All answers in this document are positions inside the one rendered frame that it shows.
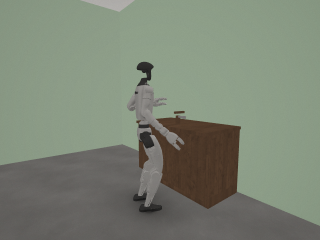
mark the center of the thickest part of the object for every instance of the right robot hand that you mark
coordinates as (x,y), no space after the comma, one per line
(172,137)

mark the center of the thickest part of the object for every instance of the robot right shin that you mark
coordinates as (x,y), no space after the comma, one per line
(152,186)

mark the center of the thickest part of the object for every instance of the counter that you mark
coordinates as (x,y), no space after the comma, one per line
(205,169)

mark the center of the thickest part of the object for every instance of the robot right forearm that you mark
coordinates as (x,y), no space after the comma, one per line
(158,126)

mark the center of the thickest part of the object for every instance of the left robot hand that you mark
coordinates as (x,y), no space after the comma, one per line
(156,102)

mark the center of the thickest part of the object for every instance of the robot right upper arm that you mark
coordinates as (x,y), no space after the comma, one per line
(147,92)

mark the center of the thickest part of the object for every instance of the robot left upper arm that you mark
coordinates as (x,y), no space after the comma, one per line
(131,103)

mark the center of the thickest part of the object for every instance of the left robot foot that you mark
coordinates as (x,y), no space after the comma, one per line
(139,198)

